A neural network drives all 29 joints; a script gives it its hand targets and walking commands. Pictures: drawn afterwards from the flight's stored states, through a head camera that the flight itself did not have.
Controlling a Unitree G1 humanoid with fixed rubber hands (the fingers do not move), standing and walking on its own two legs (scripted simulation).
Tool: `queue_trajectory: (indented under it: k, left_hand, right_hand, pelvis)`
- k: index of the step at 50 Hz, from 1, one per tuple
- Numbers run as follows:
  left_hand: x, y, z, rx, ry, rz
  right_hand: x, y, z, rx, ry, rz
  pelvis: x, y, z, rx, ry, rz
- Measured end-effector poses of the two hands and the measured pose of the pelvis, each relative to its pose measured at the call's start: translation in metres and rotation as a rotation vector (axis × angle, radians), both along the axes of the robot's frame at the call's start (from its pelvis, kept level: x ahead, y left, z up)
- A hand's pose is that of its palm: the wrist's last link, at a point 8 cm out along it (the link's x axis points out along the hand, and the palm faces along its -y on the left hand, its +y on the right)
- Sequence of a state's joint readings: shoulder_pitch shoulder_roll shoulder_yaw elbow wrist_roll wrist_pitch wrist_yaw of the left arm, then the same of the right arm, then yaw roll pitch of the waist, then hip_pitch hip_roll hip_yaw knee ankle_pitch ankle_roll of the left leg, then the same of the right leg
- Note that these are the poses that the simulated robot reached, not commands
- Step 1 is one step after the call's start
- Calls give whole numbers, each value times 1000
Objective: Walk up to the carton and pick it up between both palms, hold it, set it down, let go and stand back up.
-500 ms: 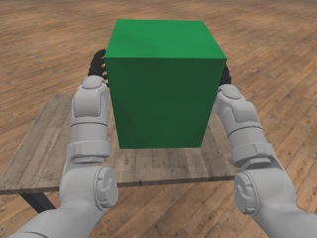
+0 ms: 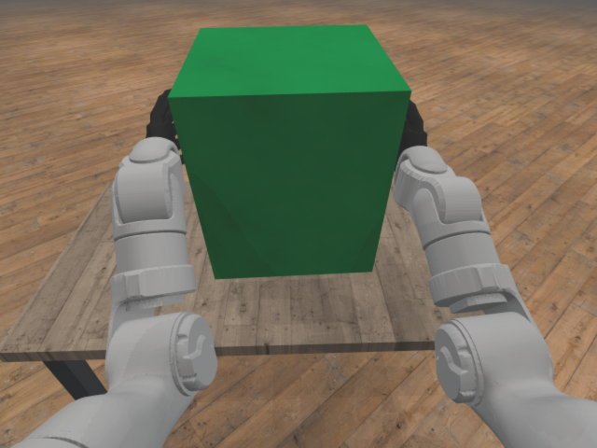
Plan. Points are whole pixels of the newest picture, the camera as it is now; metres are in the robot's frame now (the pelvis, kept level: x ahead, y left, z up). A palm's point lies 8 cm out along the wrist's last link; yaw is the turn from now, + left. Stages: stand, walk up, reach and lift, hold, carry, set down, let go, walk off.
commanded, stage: hold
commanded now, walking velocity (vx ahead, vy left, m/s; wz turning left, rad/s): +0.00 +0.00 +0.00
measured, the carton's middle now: (289, 154) +0.39 +0.01 +0.25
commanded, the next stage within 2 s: none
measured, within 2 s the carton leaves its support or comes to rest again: neither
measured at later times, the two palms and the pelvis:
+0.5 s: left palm (168, 151) +0.37 +0.15 +0.26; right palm (411, 155) +0.37 -0.15 +0.25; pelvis +0.00 -0.01 +0.00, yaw +0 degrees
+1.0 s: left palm (174, 152) +0.37 +0.15 +0.26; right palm (412, 162) +0.37 -0.15 +0.24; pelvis +0.00 +0.00 +0.00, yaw +0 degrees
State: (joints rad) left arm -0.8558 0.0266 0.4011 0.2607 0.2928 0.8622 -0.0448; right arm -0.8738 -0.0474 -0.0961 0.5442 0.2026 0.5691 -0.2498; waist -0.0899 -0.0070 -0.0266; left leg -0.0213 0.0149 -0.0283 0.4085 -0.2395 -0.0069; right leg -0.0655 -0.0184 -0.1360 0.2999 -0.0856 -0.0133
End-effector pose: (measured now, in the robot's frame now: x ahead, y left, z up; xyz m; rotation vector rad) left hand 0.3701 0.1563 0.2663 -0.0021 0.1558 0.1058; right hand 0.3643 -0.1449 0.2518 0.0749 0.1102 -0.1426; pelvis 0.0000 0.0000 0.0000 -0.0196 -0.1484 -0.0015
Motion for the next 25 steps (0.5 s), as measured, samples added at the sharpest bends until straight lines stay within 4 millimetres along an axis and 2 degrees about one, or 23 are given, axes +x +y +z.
queue_trajectory:
  k: [10,25]
  left_hand:
    - [3,-9,-1,9,2,-11]
    - [0,-4,-2,-8,-1,4]
  right_hand:
    - [0,-9,-3,-12,3,-7]
    - [1,-4,-1,-12,1,6]
  pelvis:
    - [2,0,0,3,7,-20]
    - [3,-5,0,3,5,-8]
